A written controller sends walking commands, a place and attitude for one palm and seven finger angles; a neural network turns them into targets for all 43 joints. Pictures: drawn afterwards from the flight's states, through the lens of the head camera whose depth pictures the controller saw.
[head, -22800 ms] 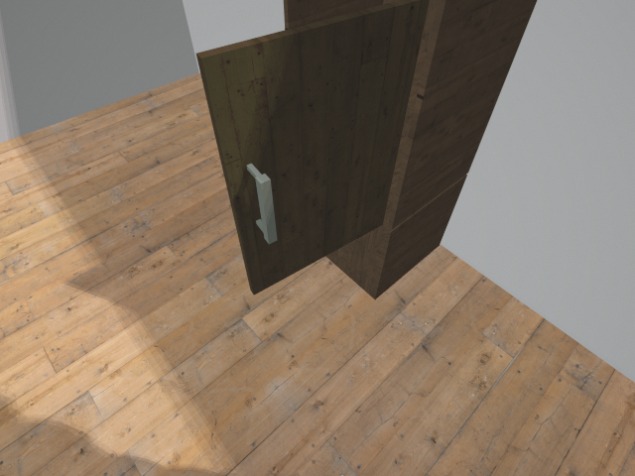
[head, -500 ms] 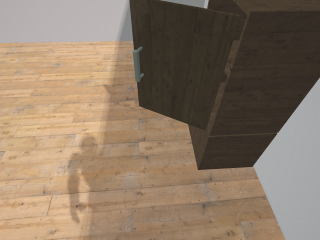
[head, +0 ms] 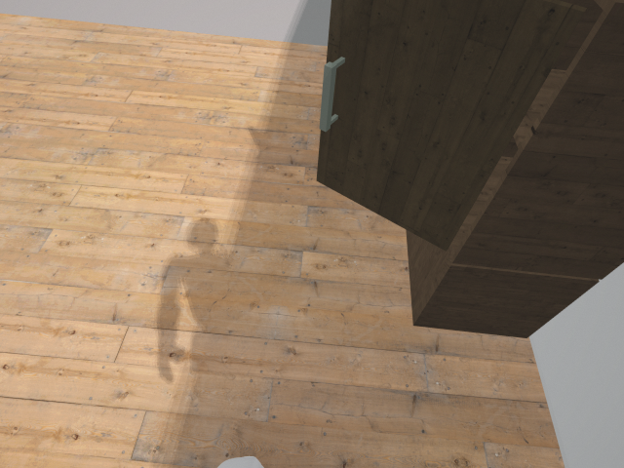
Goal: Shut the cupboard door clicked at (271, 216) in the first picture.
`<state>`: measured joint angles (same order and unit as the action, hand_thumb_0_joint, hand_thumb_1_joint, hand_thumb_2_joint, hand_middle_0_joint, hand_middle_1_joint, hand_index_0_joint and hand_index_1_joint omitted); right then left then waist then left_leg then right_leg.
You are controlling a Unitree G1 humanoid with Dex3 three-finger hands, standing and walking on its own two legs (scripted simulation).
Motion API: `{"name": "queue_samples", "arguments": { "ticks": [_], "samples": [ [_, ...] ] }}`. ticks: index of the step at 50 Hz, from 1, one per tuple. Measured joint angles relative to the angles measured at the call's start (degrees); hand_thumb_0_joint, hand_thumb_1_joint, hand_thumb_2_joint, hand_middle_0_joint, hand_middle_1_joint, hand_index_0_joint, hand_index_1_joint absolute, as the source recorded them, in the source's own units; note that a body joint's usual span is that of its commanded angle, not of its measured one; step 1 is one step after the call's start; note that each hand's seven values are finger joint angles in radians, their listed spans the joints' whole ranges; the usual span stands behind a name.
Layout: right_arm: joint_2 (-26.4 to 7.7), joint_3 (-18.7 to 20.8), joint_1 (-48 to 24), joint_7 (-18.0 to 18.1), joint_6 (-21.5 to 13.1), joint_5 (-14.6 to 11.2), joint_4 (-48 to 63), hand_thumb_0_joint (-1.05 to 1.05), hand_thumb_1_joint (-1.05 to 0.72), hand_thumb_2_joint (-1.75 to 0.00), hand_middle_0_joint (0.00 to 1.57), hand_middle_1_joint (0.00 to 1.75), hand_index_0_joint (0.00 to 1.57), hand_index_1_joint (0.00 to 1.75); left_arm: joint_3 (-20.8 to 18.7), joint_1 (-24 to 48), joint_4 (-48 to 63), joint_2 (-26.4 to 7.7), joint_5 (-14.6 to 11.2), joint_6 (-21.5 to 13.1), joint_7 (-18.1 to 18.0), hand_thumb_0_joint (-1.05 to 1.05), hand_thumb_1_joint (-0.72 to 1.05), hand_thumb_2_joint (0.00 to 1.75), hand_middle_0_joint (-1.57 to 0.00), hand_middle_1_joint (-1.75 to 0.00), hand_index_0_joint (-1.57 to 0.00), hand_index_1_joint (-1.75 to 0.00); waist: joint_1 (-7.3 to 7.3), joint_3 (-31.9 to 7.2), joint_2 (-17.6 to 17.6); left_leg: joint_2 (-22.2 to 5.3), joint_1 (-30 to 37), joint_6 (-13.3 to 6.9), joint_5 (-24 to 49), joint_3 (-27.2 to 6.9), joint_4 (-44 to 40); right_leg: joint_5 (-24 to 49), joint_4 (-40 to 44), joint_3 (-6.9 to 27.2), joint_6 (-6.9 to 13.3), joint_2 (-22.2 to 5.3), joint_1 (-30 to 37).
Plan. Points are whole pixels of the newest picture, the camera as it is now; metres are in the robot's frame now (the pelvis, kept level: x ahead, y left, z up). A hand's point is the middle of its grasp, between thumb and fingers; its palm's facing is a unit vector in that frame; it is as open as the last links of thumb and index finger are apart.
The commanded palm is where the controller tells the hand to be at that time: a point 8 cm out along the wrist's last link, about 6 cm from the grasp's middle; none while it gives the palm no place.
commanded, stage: walk to a spot facing it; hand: left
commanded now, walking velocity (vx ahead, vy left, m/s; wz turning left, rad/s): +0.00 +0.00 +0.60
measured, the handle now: (332, 95) +0.86 -0.03 -0.01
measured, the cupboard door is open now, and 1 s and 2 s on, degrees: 60 60 60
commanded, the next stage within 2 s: none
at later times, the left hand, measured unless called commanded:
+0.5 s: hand out of the picture +0.03 +0.19 -0.14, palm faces +0.28 -0.91 -0.31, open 7.4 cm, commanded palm none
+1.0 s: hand out of the picture -0.06 +0.16 -0.14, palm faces +0.60 -0.73 -0.32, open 7.4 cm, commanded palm none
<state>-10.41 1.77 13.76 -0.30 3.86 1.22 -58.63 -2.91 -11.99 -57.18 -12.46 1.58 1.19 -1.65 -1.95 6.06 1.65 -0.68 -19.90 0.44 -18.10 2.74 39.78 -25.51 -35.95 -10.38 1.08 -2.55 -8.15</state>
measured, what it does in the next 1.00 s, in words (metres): steps on the spot, turning left: right foot, then left foot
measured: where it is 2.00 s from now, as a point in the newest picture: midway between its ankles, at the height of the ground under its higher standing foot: outside the picture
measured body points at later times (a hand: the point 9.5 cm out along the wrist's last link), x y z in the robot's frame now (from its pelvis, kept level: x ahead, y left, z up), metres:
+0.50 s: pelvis +0.00 -0.04 +0.01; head +0.05 -0.05 +0.46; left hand +0.02 +0.23 -0.11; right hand +0.14 -0.29 -0.14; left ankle -0.03 +0.08 -0.65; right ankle +0.02 -0.17 -0.72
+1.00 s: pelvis +0.01 -0.07 +0.00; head +0.06 -0.05 +0.45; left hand -0.09 +0.19 -0.12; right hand +0.24 -0.21 -0.15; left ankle -0.08 +0.05 -0.67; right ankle +0.10 -0.15 -0.72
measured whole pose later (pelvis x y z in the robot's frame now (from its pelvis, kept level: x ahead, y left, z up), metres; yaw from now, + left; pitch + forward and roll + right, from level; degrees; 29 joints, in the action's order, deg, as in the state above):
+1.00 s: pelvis +0.01 -0.07 +0.00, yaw +39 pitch +0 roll +1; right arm -14.1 4.3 8.5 -1.1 5.1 1.5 -51.2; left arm -3.4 -12.7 -47.7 -12.9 2.1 0.8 -0.8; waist -0.2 6.0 -2.3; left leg 1.9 -28.1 1.4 -27.2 -4.9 59.6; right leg -18.2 -37.5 -5.4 0.1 -4.0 -19.1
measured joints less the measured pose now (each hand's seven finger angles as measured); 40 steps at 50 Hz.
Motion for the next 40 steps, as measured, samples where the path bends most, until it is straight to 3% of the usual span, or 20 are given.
{"name": "queue_samples", "arguments": {
  "ticks": [1, 3, 5, 7, 12, 17, 18, 19, 21, 24, 27, 30, 33, 36, 38, 40],
  "samples": [
    [-0.2, 0.1, 0.2, -0.1, -0.4, 0.2, 0.8, 0.01, -0.91, -0.9, 0.2, 0.3, 0.2, 0.3, -0.1, -0.1, 0.4, 0.1, -0.2, 0.2, 0.2, 0.0, 0.9, 0.9, -0.2, -0.3, -0.21, -0.3, -0.01, 0.1, 0.0, 0.1, -0.1, -1.1, 4.6, -0.3, -1.2, -1.1, -3.7, -0.4, -0.7, -1.0, -1.8],
    [-0.1, 0.2, -0.6, 0.0, -0.9, 0.6, 1.7, 0.0, -0.91, -0.9, 0.2, 0.3, 0.2, 0.3, -0.3, 0.4, 1.2, 0.0, -0.4, 1.2, 0.1, 0.0, 0.9, 0.9, -0.2, -0.3, -0.21, -0.3, 0.3, 1.1, 0.6, 1.5, -1.1, -2.6, 2.7, 0.0, 0.2, -6.4, -14.0, 3.1, -1.7, -1.4, -6.9],
    [0.0, 0.2, -0.9, 0.2, -1.1, 0.8, 2.6, 0.0, -0.91, -0.9, 0.2, 0.3, 0.2, 0.3, -0.6, 1.1, 1.8, -0.1, -0.3, 2.1, 0.2, 0.01, 0.9, 0.9, -0.2, -0.3, -0.2, -0.3, 0.16, 1.2, 0.4, 2.3, -1.3, -3.1, 1.7, -0.7, -1.6, -6.0, -22.0, 6.6, -2.1, -0.5, -11.9],
    [-0.1, 0.2, -0.9, 0.5, -1.4, 1.0, 3.2, 0.0, -0.91, -0.9, 0.2, 0.3, 0.2, 0.3, -0.8, 1.8, 2.6, -0.2, -0.1, 2.2, 0.6, 0.01, 0.9, 0.9, -0.2, -0.3, -0.2, -0.3, 0.01, 1.0, -0.4, 2.8, -1.2, -2.7, 3.8, -2.0, -4.8, -3.2, -24.8, 8.5, -2.6, 0.0, -15.2],
    [-0.9, 0.5, -1.1, 0.6, -1.5, 1.0, 3.9, 0.0, -0.91, -0.9, 0.2, 0.3, 0.2, 0.3, -0.9, 3.4, 5.6, -0.7, -0.1, 1.3, 0.8, 0.01, 0.9, 0.9, -0.2, -0.3, -0.2, -0.3, -0.11, 0.3, -2.9, 2.6, -0.9, -2.0, 8.1, -6.4, -10.5, -1.4, -17.0, 10.5, -3.5, 0.9, -16.6],
    [-2.1, 1.6, -1.2, 0.3, -0.4, 0.7, 4.9, 0.0, -0.91, -0.9, 0.2, 0.3, 0.2, 0.3, -0.8, 4.2, 8.2, -1.2, -0.2, 0.6, 0.9, 0.01, 0.9, 0.9, -0.2, -0.3, -0.2, -0.3, -0.27, -1.0, -4.1, 3.2, -2.5, 0.1, 8.9, -11.2, -10.1, 3.4, -1.6, 10.6, -3.4, 2.0, -11.0],
    [-2.1, 1.9, -0.9, 0.2, 0.0, 0.5, 5.2, 0.0, -0.91, -0.9, 0.2, 0.3, 0.2, 0.3, -0.7, 3.6, 9.1, -1.8, 0.0, 0.1, 0.9, 0.01, 0.9, 0.9, -0.2, -0.3, -0.2, -0.3, -0.02, -1.9, -2.9, 4.3, -3.9, 0.3, 6.8, -11.2, -8.0, 3.9, 3.9, 11.4, -2.4, 1.1, -9.0],
    [-2.5, 2.4, -1.3, 0.1, 0.3, 0.3, 5.3, 0.0, -0.91, -0.9, 0.2, 0.3, 0.2, 0.3, -0.8, 3.5, 9.3, -1.8, 0.3, -0.3, 0.7, 0.01, 0.9, 0.9, -0.2, -0.3, -0.2, -0.3, 0.41, -1.8, -2.7, 4.7, -5.9, 0.7, 1.7, -10.8, -3.4, 7.7, 4.5, 11.2, -1.8, 0.8, -9.3],
    [-3.9, 3.3, -2.2, -0.3, 0.9, 0.5, 5.7, 0.01, -0.91, -0.9, 0.2, 0.3, 0.2, 0.3, -0.5, 3.5, 8.9, -0.8, 0.4, 0.0, 0.4, 0.0, 0.9, 0.9, -0.2, -0.3, -0.2, -0.3, 0.15, -1.0, -3.9, 4.7, -9.8, 1.0, -5.6, -9.4, 10.1, 8.2, 2.6, 9.3, -1.6, 0.4, -9.1],
    [-5.0, 3.7, -3.0, -0.8, 0.9, 0.4, 6.4, 0.01, -0.91, -0.9, 0.2, 0.3, 0.2, 0.3, -0.3, 2.2, 8.2, 0.1, 0.5, 0.3, 0.1, 0.01, 0.9, 0.9, -0.2, -0.3, -0.2, -0.3, -0.36, -0.6, -3.3, 3.0, -11.5, 1.8, -7.3, -5.0, 21.3, 7.4, 3.2, 7.3, -1.8, -1.3, -7.2],
    [-4.7, 3.3, -3.3, -1.2, 0.6, 0.0, 7.2, 0.01, -0.91, -0.9, 0.2, 0.3, 0.2, 0.3, -0.1, 1.4, 7.7, 0.0, 0.6, 0.0, 0.3, 0.01, 0.9, 0.9, -0.2, -0.3, -0.2, -0.3, -0.64, 0.0, -1.2, 1.1, -7.8, 2.4, -8.2, -1.6, 16.1, 6.7, 3.3, 5.1, -2.0, -3.5, -5.9],
    [-4.5, 2.6, -4.0, -1.4, 0.4, -0.2, 7.6, 0.01, -0.91, -0.9, 0.2, 0.3, 0.2, 0.3, 0.1, 0.7, 7.9, -0.2, 0.6, -0.3, 0.7, 0.01, 0.9, 0.9, -0.2, -0.3, -0.21, -0.3, -0.03, 0.7, 0.3, 0.2, -3.0, 2.2, -7.0, 0.1, 6.5, 5.1, 1.5, 2.6, -2.6, -5.4, -5.7],
    [-4.9, 2.0, -4.3, -1.7, -0.4, 0.0, 8.4, 0.01, -0.91, -0.9, 0.2, 0.3, 0.2, 0.3, -0.1, -0.8, 8.1, -0.6, 0.1, -0.1, 1.0, 0.01, 0.9, 0.9, -0.2, -0.3, -0.21, -0.3, 0.52, 0.2, 0.1, -0.5, 2.1, 0.4, 2.9, 0.0, -5.1, 2.2, -4.3, 0.1, -3.6, -6.4, -8.0],
    [-3.3, 1.4, -5.6, -1.1, -1.4, 0.4, 8.3, 0.01, -0.91, -0.9, 0.2, 0.3, 0.2, 0.3, -0.8, -0.5, 7.2, -2.2, 0.0, 1.7, 0.7, 0.01, 0.9, 0.9, -0.2, -0.3, -0.21, -0.3, 1.43, 0.9, 1.9, 0.6, 0.5, -0.6, 0.0, -1.0, -2.2, -6.3, -18.1, 4.9, -4.5, -5.1, -13.9],
    [-2.5, 1.0, -5.4, -0.4, -1.7, 0.6, 8.6, 0.0, -0.91, -0.9, 0.2, 0.3, 0.2, 0.3, -1.1, 0.0, 6.6, -2.7, -0.1, 2.5, 0.6, 0.01, 0.9, 0.9, -0.2, -0.3, -0.2, -0.3, 1.46, 0.9, 1.6, 0.6, 0.6, -0.2, 0.0, -2.5, -3.3, -5.6, -23.5, 6.7, -4.7, -3.4, -16.8],
    [-2.2, 0.7, -5.3, 0.0, -1.6, 0.8, 8.7, 0.0, -0.91, -0.9, 0.2, 0.3, 0.2, 0.3, -1.3, 0.5, 6.7, -2.7, -0.2, 2.7, 0.9, 0.01, 0.9, 0.9, -0.2, -0.3, -0.2, -0.3, 1.44, 1.0, 0.5, 0.5, 1.0, 0.4, 1.5, -4.2, -5.1, -4.2, -23.1, 7.4, -4.8, -2.1, -17.8]
  ]
}}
